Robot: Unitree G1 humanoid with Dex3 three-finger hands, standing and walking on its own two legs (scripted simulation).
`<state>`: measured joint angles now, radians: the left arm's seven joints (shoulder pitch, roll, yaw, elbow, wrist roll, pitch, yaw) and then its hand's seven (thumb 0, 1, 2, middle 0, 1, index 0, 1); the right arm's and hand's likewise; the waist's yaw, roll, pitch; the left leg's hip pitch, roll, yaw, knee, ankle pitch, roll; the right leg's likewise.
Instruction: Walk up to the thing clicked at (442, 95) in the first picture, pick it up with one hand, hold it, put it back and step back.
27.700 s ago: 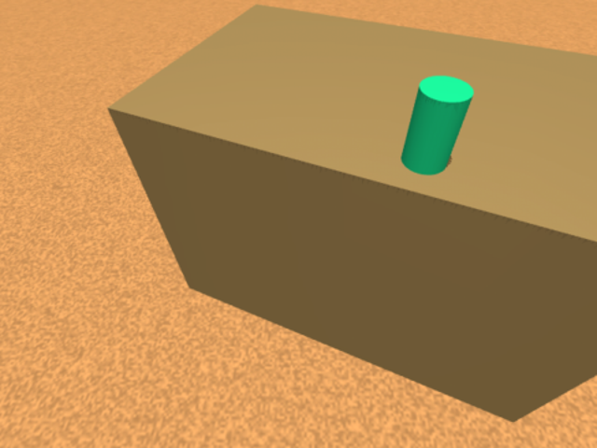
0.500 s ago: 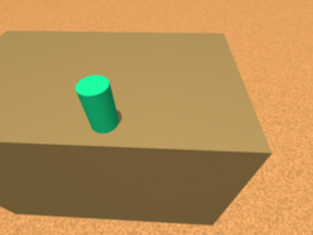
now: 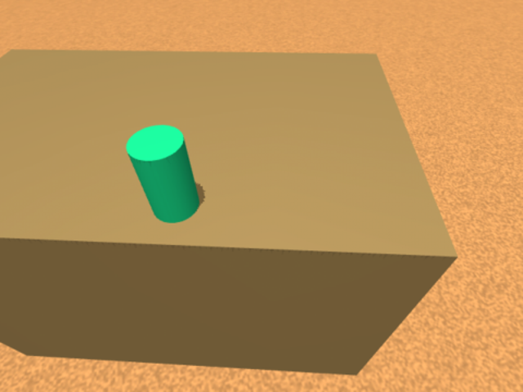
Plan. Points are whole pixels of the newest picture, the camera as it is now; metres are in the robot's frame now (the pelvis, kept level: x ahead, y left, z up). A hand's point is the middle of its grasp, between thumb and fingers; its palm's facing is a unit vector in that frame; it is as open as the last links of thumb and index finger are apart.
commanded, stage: stand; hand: left
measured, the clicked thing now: (166, 176) +0.43 +0.20 +0.09
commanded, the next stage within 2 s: step back in 0.92 s
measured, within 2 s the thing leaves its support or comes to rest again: neither
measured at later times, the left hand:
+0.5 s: hand out of the picture +0.07 +0.25 -0.16, palm faces -0.03 -0.94 -0.35, open 7.4 cm
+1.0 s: hand out of the picture +0.07 +0.26 -0.16, palm faces +0.01 -0.93 -0.36, open 7.4 cm
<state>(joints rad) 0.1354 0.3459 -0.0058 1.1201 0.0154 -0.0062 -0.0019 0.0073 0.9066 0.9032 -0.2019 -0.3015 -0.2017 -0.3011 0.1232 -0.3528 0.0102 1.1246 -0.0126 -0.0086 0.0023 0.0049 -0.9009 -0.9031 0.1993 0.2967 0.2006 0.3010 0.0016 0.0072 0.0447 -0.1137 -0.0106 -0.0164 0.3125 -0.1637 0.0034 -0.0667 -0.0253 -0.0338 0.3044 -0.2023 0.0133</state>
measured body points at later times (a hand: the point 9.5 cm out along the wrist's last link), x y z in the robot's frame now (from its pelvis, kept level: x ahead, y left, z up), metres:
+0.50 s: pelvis +0.01 +0.00 +0.00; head +0.02 +0.00 +0.45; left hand +0.07 +0.30 -0.13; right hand +0.08 -0.30 -0.14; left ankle +0.01 +0.12 -0.75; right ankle -0.02 -0.13 -0.75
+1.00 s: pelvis +0.00 +0.00 +0.00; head +0.03 -0.01 +0.44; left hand +0.07 +0.30 -0.13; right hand +0.08 -0.31 -0.14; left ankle +0.01 +0.12 -0.75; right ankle -0.02 -0.13 -0.75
